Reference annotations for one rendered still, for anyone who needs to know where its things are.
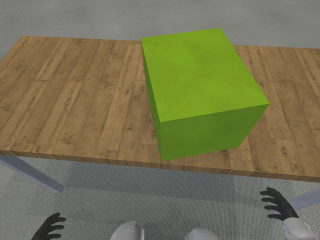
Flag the robot thigh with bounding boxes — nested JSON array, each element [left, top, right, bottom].
[[110, 222, 146, 240], [185, 228, 221, 240]]

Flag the robot left hand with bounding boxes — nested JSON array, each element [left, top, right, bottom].
[[31, 212, 66, 240]]

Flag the carton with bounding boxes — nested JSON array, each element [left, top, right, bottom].
[[140, 28, 270, 162]]

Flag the robot right hand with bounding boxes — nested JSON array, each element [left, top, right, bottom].
[[260, 187, 299, 221]]

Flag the table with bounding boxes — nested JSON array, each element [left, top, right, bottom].
[[0, 35, 320, 215]]

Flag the left robot thigh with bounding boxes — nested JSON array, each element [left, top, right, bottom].
[[110, 222, 146, 240]]

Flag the robot right forearm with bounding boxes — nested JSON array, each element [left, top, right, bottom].
[[282, 217, 318, 240]]

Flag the right robot thigh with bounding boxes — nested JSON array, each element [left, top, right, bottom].
[[185, 228, 221, 240]]

